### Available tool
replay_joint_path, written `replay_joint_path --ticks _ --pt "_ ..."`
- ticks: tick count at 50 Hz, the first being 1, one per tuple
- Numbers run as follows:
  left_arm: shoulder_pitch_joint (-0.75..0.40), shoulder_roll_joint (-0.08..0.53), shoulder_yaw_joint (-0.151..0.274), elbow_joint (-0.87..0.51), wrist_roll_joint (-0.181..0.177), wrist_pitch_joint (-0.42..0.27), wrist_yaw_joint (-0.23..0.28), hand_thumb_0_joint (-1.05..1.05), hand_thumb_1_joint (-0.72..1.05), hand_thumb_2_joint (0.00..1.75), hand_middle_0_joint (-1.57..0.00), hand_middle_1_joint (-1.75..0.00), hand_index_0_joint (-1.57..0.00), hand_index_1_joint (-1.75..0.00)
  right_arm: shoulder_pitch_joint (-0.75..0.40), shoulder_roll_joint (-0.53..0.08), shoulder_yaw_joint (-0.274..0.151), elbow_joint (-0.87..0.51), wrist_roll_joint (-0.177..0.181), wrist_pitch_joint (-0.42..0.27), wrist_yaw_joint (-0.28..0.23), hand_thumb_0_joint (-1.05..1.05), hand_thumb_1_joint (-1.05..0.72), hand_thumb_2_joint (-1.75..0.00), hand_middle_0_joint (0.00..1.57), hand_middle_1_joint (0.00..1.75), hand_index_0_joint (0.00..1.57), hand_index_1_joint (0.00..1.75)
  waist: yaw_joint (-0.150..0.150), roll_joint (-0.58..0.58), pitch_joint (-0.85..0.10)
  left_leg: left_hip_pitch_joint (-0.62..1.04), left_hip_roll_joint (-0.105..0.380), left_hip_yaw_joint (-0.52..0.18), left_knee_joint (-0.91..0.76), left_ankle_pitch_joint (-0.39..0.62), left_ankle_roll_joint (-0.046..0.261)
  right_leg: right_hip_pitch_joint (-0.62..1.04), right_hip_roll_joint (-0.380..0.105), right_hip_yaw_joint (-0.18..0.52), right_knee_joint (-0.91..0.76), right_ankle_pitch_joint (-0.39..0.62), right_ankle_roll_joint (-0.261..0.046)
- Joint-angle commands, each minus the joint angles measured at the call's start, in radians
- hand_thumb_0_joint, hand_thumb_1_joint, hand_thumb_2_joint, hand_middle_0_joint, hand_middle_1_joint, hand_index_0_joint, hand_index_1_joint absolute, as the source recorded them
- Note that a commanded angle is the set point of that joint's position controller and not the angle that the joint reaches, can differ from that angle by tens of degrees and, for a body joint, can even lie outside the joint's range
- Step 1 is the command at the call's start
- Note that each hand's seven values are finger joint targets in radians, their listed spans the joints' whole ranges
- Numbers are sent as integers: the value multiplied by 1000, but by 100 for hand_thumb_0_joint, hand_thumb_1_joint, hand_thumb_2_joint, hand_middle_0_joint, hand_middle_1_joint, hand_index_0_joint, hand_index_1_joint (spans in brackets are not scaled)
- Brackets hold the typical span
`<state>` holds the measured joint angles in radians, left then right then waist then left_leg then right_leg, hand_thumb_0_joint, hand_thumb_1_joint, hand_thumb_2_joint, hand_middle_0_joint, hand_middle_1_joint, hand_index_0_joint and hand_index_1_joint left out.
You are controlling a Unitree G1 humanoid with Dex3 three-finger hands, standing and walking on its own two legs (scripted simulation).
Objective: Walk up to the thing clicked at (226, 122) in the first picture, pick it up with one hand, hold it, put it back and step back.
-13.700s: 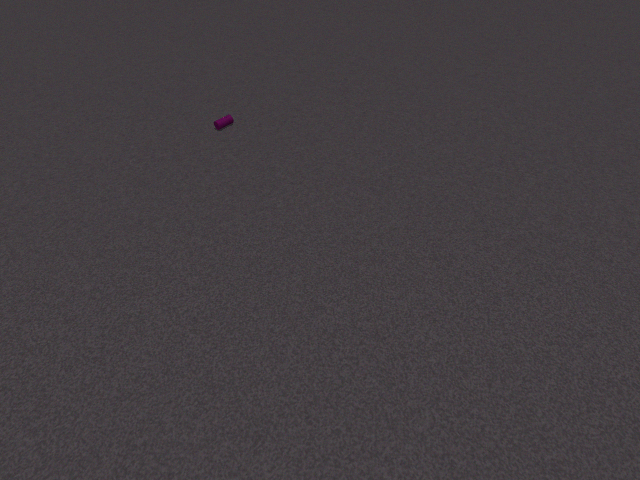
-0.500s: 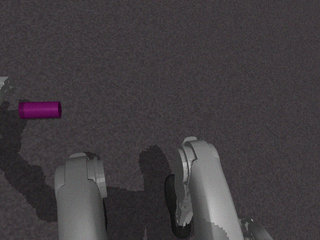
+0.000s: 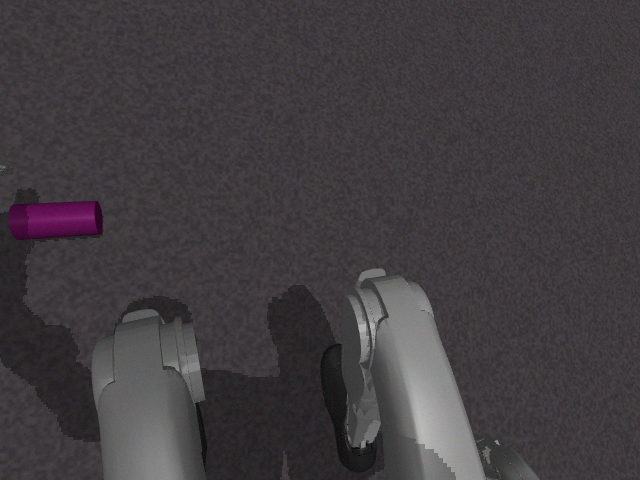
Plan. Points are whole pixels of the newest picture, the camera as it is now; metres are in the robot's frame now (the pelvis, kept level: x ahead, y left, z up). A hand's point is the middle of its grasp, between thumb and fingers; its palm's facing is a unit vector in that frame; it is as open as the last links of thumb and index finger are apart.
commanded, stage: approach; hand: left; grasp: from above
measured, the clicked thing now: (58, 219) +0.47 +0.30 -0.29
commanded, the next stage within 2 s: close in in 1.20 s
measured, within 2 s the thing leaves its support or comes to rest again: neither
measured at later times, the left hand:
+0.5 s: hand (44, 197) +0.47 +0.28 -0.18, palm faces -0.43 -0.03 -0.90, open 13.9 cm
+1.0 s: hand (15, 205) +0.46 +0.31 -0.16, palm faces -0.43 -0.05 -0.90, open 13.4 cm
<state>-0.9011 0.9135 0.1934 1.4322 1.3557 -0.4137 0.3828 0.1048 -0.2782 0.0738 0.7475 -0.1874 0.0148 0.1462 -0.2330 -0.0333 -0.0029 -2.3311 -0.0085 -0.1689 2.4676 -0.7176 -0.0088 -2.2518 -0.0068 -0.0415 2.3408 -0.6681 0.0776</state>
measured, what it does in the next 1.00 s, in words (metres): stands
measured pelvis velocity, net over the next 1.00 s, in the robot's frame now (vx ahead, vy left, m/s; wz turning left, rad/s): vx -0.01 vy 0.00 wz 0.00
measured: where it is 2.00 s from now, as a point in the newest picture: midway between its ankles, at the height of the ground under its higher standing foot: (273, 455)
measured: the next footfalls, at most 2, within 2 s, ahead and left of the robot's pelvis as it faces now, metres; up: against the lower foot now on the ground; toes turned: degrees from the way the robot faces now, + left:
none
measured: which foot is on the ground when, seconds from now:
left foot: down 0.00-1.00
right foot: down 0.00-1.00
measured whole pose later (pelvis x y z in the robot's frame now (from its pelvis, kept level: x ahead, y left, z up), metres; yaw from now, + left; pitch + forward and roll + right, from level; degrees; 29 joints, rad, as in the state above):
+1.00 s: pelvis -0.01 +0.00 +0.00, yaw +0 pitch +32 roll -10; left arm -1.01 0.84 0.09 1.53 1.38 -0.34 0.44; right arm 0.11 -0.30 0.10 0.72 -0.17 -0.02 0.15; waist -0.28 -0.03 -0.02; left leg -2.33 -0.01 -0.17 2.46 -0.70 -0.01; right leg -2.25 -0.01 -0.05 2.33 -0.65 0.07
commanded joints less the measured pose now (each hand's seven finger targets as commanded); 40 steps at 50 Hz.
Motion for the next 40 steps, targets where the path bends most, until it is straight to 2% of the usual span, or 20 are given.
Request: replay_joint_path --ticks 1,3,5,7,10,11,13,15,18,22,24,28,29,31,32,33,35,36,38,40 --pt "-277 245 1 -128 -26 -15 42 0 -43 89 -11 -102 -14 -99 201 -267 -89 -3 -6 -2 -8 0 -91 -90 20 30 20 30 -16 350 -662 572 -10 96 -271 236 34 259 31 -127 -199 208 -95" --pt "-304 186 -47 -129 -18 -21 43 0 -46 92 -9 -104 -12 -101 212 -265 -86 4 -6 -6 -8 0 -91 -90 20 30 20 30 -43 352 -647 574 -8 93 -267 229 33 255 34 -130 -206 205 -94" --pt "-340 185 -50 -154 -18 -23 64 0 -47 93 -8 -106 -11 -102 215 -271 -90 2 -4 -13 -8 0 -91 -90 20 30 20 30 -47 362 -671 582 -6 92 -266 214 32 255 35 -133 -207 201 -94" --pt "-370 149 -75 -161 -8 -9 90 0 -48 94 -7 -107 -10 -104 219 -270 -90 2 -3 -21 -8 0 -91 -90 20 30 20 30 -60 380 -675 593 -3 93 -272 212 28 241 36 -137 -201 203 -97" --pt "-396 119 -75 -119 -1 34 139 0 -49 95 -7 -106 -9 -103 224 -274 -93 -1 0 -35 -8 0 -91 -90 20 30 20 30 -75 385 -656 601 0 90 -288 203 24 208 33 -148 -194 200 -93" --pt "-397 122 -74 -106 13 51 154 0 -50 96 -7 -106 -9 -103 223 -274 -88 -1 0 -38 -8 0 -91 -90 20 30 20 30 -75 409 -653 599 -1 95 -291 211 24 212 34 -150 -191 209 -90" --pt "-390 152 -51 -75 30 95 177 0 -51 97 -8 -104 -9 -102 223 -276 -87 -6 5 -44 -6 0 -91 -90 20 30 20 30 -59 424 -680 609 -2 94 -299 224 22 212 35 -149 -183 221 -98" --pt "-365 167 -21 -66 28 145 193 0 -50 97 -8 -103 -9 -102 215 -273 -84 -18 9 -49 -2 0 -91 -90 20 30 20 30 -45 436 -700 607 -5 109 -300 249 24 242 32 -141 -182 247 -96" --pt "-371 171 -28 -36 15 203 177 0 -52 98 -7 -104 -8 -102 214 -270 -73 -24 20 -57 3 0 -91 -90 20 30 20 30 -56 395 -682 548 -10 124 -292 237 37 270 31 -127 -193 253 -100" --pt "-326 199 -29 0 -25 236 124 0 -52 99 -7 -102 -8 -101 207 -277 -59 -41 34 -67 -1 0 -91 -90 20 30 20 30 -48 329 -664 476 -16 127 -281 192 49 307 29 -112 -212 220 -101" --pt "-312 226 -30 -12 -54 228 86 0 -53 99 -8 -102 -8 -101 200 -274 -56 -44 43 -69 -4 0 -91 -90 20 30 20 30 -38 312 -657 426 -19 135 -273 170 54 346 29 -99 -220 200 -100" --pt "-305 247 -26 -73 -96 174 4 0 -53 98 -7 -103 -8 -102 225 -280 -55 -53 34 -68 -4 0 -91 -90 20 30 20 30 -58 253 -659 397 -22 130 -256 176 58 408 29 -97 -234 199 -90" --pt "-292 220 -44 -53 -105 159 -14 0 -53 99 -8 -103 -9 -102 235 -278 -53 -41 34 -65 -3 0 -91 -90 20 30 20 30 -58 245 -649 398 -21 129 -252 175 57 407 27 -96 -239 198 -89" --pt "-320 214 -49 -112 -117 109 -33 0 -52 98 -8 -103 -9 -102 244 -279 -54 -37 23 -58 -4 0 -91 -90 20 30 20 30 -68 264 -659 425 -18 115 -256 165 47 393 30 -109 -243 178 -92" --pt "-337 210 -49 -131 -117 83 -36 0 -52 99 -9 -102 -9 -101 252 -279 -57 -31 17 -53 -3 0 -91 -90 20 30 20 30 -69 284 -680 443 -17 114 -251 180 43 399 31 -113 -242 191 -92" --pt "-338 215 -46 -158 -113 63 -35 0 -53 99 -8 -103 -9 -102 258 -282 -60 -28 16 -50 -4 0 -91 -90 20 30 20 30 -53 308 -693 475 -17 113 -254 195 37 386 31 -114 -240 197 -96" --pt "-334 163 -72 -199 -107 32 -29 0 -50 98 -9 -104 -10 -102 263 -287 -70 -29 10 -44 -3 0 -91 -90 20 30 20 30 -67 337 -682 512 -13 108 -245 203 28 354 31 -122 -240 198 -101" --pt "-341 167 -68 -227 -103 20 -21 0 -50 98 -9 -103 -11 -102 269 -288 -76 -28 14 -41 -4 0 -91 -90 20 30 20 30 -60 349 -698 546 -11 104 -252 216 23 341 30 -124 -238 207 -103" --pt "-364 174 -62 -275 -88 10 1 0 -46 102 -12 -104 -13 -103 271 -286 -88 -27 18 -35 -4 0 -91 -90 20 30 20 30 -56 405 -738 594 -7 102 -262 239 17 335 30 -124 -226 230 -105" --pt "-347 170 -53 -264 -70 18 30 0 -44 103 -14 -104 -14 -103 260 -281 -92 -23 23 -28 -3 0 -91 -90 20 30 20 30 -39 421 -733 612 -6 99 -283 261 13 307 28 -132 -211 242 -105"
